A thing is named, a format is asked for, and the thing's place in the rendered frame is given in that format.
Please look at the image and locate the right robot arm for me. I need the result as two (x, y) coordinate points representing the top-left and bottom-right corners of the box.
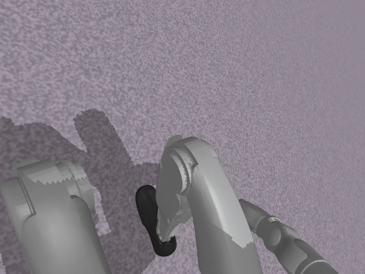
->
(256, 215), (339, 274)

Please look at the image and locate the right robot foot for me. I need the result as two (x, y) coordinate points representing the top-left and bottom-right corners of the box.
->
(135, 185), (176, 257)

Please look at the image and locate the right robot hand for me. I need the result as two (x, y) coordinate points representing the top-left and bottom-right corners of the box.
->
(239, 199), (270, 238)

